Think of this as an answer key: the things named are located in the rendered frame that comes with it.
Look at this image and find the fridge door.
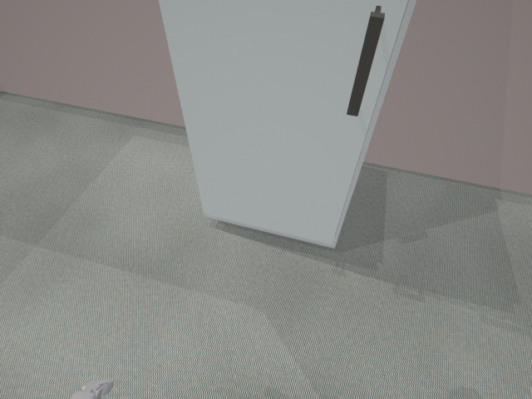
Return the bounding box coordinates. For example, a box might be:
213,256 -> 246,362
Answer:
159,0 -> 408,244

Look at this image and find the handle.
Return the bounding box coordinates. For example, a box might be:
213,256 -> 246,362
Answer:
347,6 -> 385,116

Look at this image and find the left robot hand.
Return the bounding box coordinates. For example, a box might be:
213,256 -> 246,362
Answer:
70,379 -> 114,399

